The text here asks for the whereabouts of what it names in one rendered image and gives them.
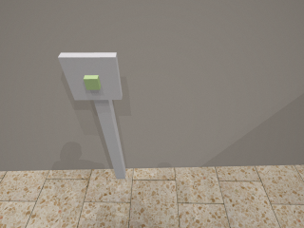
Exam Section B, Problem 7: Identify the button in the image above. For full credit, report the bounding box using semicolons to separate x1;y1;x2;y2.
84;75;101;90

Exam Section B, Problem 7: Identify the panel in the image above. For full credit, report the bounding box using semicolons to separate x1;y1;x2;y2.
58;52;126;180

